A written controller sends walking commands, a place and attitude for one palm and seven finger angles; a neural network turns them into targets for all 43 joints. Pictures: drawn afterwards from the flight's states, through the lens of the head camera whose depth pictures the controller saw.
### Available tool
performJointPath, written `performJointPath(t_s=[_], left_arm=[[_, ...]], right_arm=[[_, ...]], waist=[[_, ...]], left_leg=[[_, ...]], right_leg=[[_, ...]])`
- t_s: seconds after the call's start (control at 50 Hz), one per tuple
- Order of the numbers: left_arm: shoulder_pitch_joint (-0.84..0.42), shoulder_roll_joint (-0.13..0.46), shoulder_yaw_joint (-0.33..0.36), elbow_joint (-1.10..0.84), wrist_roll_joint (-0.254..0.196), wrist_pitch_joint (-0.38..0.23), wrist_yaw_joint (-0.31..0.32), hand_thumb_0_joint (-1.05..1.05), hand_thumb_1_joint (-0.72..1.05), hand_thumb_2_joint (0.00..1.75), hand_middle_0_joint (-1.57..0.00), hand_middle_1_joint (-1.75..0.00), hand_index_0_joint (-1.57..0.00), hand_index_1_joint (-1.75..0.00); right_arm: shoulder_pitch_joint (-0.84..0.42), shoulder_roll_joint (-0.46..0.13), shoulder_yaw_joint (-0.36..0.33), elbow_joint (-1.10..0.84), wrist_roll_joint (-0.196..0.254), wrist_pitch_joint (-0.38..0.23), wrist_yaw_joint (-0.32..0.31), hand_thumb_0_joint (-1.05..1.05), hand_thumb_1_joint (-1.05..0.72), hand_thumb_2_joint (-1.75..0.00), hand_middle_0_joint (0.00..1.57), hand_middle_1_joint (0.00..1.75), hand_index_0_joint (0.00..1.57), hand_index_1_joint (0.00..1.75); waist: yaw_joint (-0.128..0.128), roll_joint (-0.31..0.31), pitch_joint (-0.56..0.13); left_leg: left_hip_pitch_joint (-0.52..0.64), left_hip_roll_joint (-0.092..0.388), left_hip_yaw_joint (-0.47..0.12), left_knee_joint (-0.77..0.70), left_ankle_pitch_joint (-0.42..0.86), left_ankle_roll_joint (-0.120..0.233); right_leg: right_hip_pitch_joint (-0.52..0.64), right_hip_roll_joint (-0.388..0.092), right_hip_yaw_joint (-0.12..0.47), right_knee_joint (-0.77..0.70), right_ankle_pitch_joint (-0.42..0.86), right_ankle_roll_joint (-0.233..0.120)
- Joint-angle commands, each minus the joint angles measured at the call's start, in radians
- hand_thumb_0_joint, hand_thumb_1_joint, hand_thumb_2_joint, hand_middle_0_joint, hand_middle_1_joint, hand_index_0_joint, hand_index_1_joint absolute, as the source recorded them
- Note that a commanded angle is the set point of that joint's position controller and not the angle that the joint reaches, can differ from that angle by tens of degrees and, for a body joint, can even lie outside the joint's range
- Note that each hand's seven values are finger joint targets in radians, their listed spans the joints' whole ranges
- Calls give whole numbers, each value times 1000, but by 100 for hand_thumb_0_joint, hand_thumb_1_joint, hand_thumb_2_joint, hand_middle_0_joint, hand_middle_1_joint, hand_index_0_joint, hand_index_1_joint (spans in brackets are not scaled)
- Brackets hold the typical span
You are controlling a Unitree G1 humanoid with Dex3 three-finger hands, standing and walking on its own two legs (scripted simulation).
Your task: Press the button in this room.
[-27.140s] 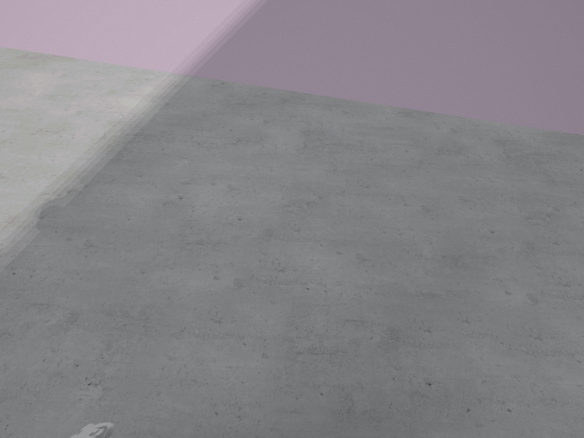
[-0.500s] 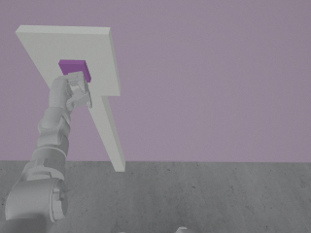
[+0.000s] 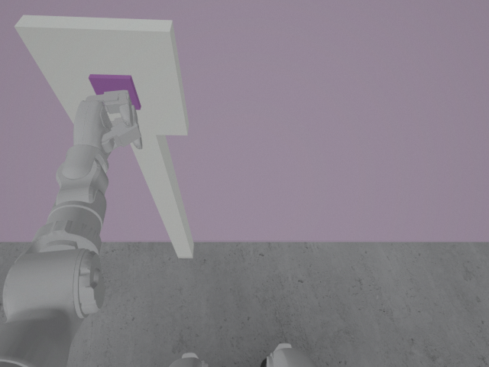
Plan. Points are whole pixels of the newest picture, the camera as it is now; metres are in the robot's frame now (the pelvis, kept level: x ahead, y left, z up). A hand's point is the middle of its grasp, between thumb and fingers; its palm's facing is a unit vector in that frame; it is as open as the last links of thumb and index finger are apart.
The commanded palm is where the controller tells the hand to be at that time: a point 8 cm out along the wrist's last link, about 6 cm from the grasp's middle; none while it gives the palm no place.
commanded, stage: hold the button down briefly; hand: left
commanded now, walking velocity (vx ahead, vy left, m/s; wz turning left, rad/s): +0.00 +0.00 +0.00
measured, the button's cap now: (117, 88) +0.53 +0.18 +0.14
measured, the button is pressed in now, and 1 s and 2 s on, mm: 13 0 0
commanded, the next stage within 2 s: pull the fist back off the button in 0.18 s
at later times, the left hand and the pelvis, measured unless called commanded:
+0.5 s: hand (133, 129) +0.47 +0.16 +0.11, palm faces -0.03 -1.00 -0.01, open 2.8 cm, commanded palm +0.46 +0.21 +0.11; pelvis -0.01 +0.00 +0.00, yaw -1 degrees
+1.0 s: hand (127, 151) +0.43 +0.16 +0.11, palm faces -0.03 -1.00 +0.00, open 3.1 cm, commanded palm +0.39 +0.22 +0.11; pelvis +0.03 +0.00 +0.01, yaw -2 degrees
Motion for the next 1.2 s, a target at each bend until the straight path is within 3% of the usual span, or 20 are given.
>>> performJointPath(t_s=[0.0,0.24,0.28,0.34,0.38,0.44,0.5,0.58,0.62,0.64,0.74,0.84,0.9,0.94,0.98,1.02,1.04,1.06,1.1,1.18], left_arm=[[-657,230,32,-230,-23,-50,32,0,90,90,-130,-150,-130,-150],[-659,272,65,-223,-16,-52,42,0,90,90,-130,-150,-130,-150],[-667,258,42,-212,-15,-46,36,0,90,90,-130,-150,-130,-150],[-634,280,73,-216,-14,-47,31,0,90,90,-130,-150,-130,-150],[-622,233,47,-246,-19,-49,26,0,90,90,-130,-150,-130,-150],[-557,239,71,-257,-26,-49,26,0,90,90,-130,-150,-130,-150],[-519,200,40,-285,-23,-46,21,0,90,90,-130,-150,-130,-150],[-430,208,62,-330,-31,-44,19,0,90,90,-130,-150,-130,-150],[-397,155,26,-374,-39,-41,14,0,90,90,-130,-150,-130,-150],[-350,168,47,-381,-45,-39,15,0,90,90,-130,-150,-130,-150],[-220,188,63,-464,-49,-18,4,0,90,90,-130,-150,-130,-150],[-55,94,9,-619,-74,5,-10,0,90,90,-130,-150,-130,-150],[78,80,23,-704,-96,33,-2,0,90,90,-130,-150,-130,-150],[163,81,27,-746,-100,53,3,0,90,90,-130,-150,-130,-150],[159,56,-7,-821,-92,66,5,0,90,90,-130,-150,-130,-150],[159,48,-12,-865,-96,74,13,0,90,90,-130,-150,-130,-150],[162,60,-5,-908,-99,70,16,0,90,90,-130,-150,-130,-150],[206,63,9,-927,-100,70,15,0,90,90,-130,-150,-130,-150],[228,28,-29,-970,-103,69,5,0,90,90,-130,-150,-130,-150],[313,4,-48,-1001,-113,88,-12,0,90,90,-130,-150,-130,-150]], right_arm=[[104,-175,-60,-68,3,-32,-12,0,-90,-90,20,30,20,30],[114,-187,-61,-78,-3,-40,-8,0,-90,-90,20,30,20,30],[113,-184,-58,-79,1,-39,-9,0,-90,-90,20,30,20,30],[112,-185,-60,-89,-3,-40,-7,0,-90,-90,20,30,20,30],[108,-179,-63,-96,-2,-40,-3,0,-90,-90,20,30,20,30],[103,-177,-65,-106,-5,-36,1,0,-90,-90,20,30,20,30],[89,-170,-66,-120,0,-29,2,0,-90,-90,20,30,20,30],[76,-165,-69,-135,5,-21,2,0,-90,-90,20,30,20,30],[59,-155,-70,-146,9,-21,3,0,-90,-90,20,30,20,30],[58,-157,-71,-153,8,-20,3,0,-90,-90,20,30,20,30],[27,-149,-68,-180,15,-9,-2,0,-90,-90,20,30,20,30],[-5,-133,-73,-217,23,-9,3,0,-90,-90,20,30,20,30],[-23,-130,-78,-225,23,-13,8,0,-90,-90,20,30,20,30],[-38,-130,-75,-234,24,-13,7,0,-90,-90,20,30,20,30],[-61,-124,-72,-240,28,-14,5,0,-90,-90,20,30,20,30],[-75,-120,-72,-237,27,-18,0,0,-90,-90,20,30,20,30],[-79,-121,-72,-239,24,-22,-4,0,-90,-90,20,30,20,30],[-87,-117,-74,-241,24,-26,-6,0,-90,-90,20,30,20,30],[-103,-109,-67,-240,25,-36,-10,0,-90,-90,20,30,20,30],[-121,-108,-66,-238,26,-46,-11,0,-90,-90,20,30,20,30]], waist=[[-79,56,-347],[-76,43,-351],[-87,40,-330],[-64,54,-350],[-61,77,-368],[-39,37,-367],[-33,45,-348],[-4,25,-357],[1,44,-347],[15,16,-352],[46,20,-350],[68,52,-375],[86,10,-364],[92,-28,-322],[82,18,-297],[76,14,-282],[77,-14,-299],[88,6,-332],[83,41,-315],[86,32,-296]], left_leg=[[179,-17,-52,-138,-9,17],[150,-16,-61,-135,-61,19],[133,-15,-56,-139,-81,18],[137,-17,-59,-135,-64,17],[176,-16,-60,-135,-32,14],[165,-17,-54,-134,-18,16],[170,-15,-44,-140,-15,16],[184,-14,-40,-145,24,15],[203,-15,-34,-151,40,15],[202,-14,-35,-150,58,16],[196,-19,-15,-156,114,17],[277,-17,-10,-157,249,12],[294,-13,-8,-163,300,11],[266,-14,-2,-172,305,14],[281,-16,0,-179,295,12],[298,-17,-2,-180,277,13],[301,-17,-6,-180,288,14],[324,-18,-1,-179,308,15],[344,-17,-7,-181,345,10],[354,-18,-14,-183,355,6]], right_leg=[[102,34,63,-128,2,2],[89,36,61,-121,-38,1],[83,35,63,-126,-52,5],[100,34,60,-117,-41,-2],[86,36,52,-111,-17,-2],[122,37,52,-113,-7,-4],[118,38,51,-117,-4,-3],[160,39,49,-117,29,-6],[166,39,47,-120,45,-8],[184,41,45,-117,59,-10],[264,37,55,-119,135,-11],[299,37,43,-110,264,-17],[326,35,36,-115,318,-12],[357,31,36,-123,344,-10],[338,27,36,-127,336,-8],[329,27,37,-137,319,-7],[354,27,35,-135,328,-7],[372,25,42,-134,353,-7],[368,23,33,-129,377,-10],[360,21,26,-131,375,-8]])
